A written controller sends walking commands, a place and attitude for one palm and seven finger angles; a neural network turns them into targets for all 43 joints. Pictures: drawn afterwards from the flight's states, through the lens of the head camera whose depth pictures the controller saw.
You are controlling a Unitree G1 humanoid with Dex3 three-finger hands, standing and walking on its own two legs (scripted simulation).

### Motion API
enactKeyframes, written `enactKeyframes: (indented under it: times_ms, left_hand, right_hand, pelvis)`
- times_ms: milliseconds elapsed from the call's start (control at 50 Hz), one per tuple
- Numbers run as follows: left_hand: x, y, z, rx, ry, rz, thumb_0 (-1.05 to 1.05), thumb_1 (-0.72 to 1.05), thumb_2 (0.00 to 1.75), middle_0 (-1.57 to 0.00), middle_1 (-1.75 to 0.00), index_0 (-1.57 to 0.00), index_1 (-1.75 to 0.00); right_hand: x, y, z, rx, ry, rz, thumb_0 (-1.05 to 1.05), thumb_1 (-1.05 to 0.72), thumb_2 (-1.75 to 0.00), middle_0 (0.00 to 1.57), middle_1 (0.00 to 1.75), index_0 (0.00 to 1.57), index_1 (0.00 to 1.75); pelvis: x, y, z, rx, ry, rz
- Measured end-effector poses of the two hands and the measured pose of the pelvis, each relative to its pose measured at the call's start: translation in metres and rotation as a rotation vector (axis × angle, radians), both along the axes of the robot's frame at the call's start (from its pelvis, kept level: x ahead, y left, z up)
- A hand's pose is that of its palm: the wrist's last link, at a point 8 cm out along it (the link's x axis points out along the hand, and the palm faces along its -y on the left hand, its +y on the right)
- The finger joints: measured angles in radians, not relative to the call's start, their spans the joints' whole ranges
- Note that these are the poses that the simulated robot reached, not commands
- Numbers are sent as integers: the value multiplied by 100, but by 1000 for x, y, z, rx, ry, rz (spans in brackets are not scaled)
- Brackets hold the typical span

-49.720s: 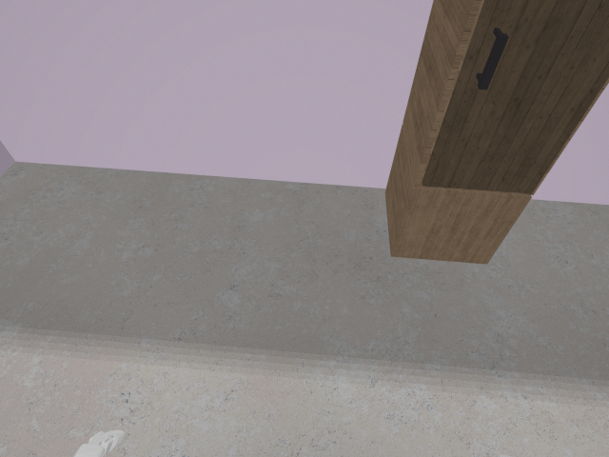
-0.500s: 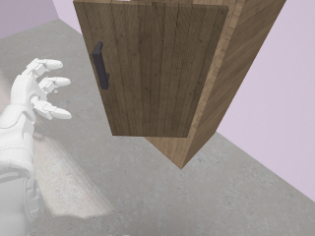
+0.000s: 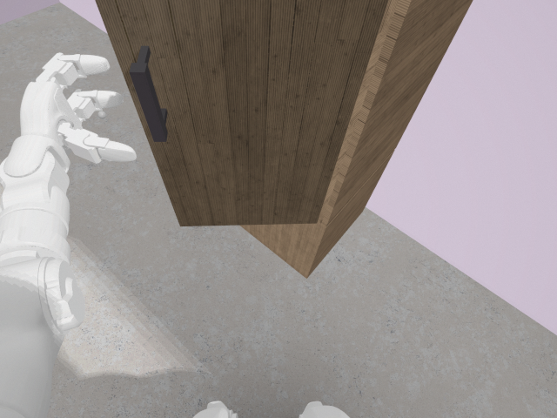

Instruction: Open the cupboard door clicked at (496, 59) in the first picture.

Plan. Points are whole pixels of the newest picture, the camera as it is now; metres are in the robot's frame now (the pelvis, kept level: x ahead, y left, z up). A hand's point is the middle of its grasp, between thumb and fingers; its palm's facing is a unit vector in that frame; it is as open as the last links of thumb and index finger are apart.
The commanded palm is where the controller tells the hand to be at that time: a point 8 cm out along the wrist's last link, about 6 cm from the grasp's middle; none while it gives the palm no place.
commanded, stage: move the hooked fingers beside the handle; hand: left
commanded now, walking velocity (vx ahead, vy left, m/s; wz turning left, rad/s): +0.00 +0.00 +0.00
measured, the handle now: (152, 96) +0.55 +0.15 +0.12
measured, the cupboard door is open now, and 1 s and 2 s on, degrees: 43 43 43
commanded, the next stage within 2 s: slide the fingers in behind the handle in 0.72 s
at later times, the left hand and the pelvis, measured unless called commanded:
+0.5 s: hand (96, 124) +0.49 +0.21 +0.13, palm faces -0.01 -1.00 +0.01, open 14.0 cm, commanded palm +0.47 +0.26 +0.12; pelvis +0.01 -0.01 +0.00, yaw +0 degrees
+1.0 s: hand (103, 121) +0.50 +0.21 +0.13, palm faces -0.02 -1.00 +0.02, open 14.0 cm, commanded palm +0.47 +0.25 +0.12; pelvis +0.01 -0.01 +0.00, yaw +0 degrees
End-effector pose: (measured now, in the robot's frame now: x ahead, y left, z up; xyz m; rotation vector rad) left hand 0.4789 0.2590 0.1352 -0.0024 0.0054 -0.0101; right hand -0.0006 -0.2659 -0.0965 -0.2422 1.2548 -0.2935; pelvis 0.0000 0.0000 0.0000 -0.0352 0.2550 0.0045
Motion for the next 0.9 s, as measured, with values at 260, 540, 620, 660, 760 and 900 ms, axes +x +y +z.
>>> enactKeyframes:
  times_ms: [260, 540, 620, 660, 760, 900]
  left_hand:
    - [-5, 8, -10, 8, 11, 13, -1, -50, 30, -30, -120, -30, -120]
    - [-10, 8, -9, -3, 36, 0, -1, -50, 30, -30, -120, -30, -120]
    - [-10, 8, -9, -10, 3, 8, -1, -50, 30, -30, -120, -30, -120]
    - [-9, 8, -8, -13, -7, 11, -1, -50, 30, -30, -120, -30, -120]
    - [-4, 9, -7, -2, 2, 6, -1, -50, 30, -30, -120, -30, -120]
    - [-2, 6, -7, -14, 7, -8, -1, -50, 30, -30, -120, -30, -120]
  right_hand:
    - [-16, -7, 1, 2, 61, -38, 1, -91, -89, 21, 30, 21, 30]
    - [24, -16, 3, -12, -31, 7, 1, -91, -89, 20, 30, 21, 30]
    - [30, -14, 2, -9, -38, 21, 1, -91, -89, 21, 30, 21, 30]
    - [31, -14, 1, -10, -37, 22, 1, -91, -89, 21, 30, 21, 30]
    - [28, -12, 0, -9, -25, 17, 0, -91, -89, 21, 30, 21, 30]
    - [16, -8, -1, 1, 8, 0, 1, -91, -89, 21, 30, 21, 30]
  pelvis:
    - [6, -7, 0, -1, 4, -10]
    - [7, -10, 0, -2, 0, 1]
    - [6, -11, -1, -1, 1, 2]
    - [6, -11, -1, -2, 2, 4]
    - [7, -10, -2, -5, 10, 8]
    - [9, -8, -1, -5, 10, 1]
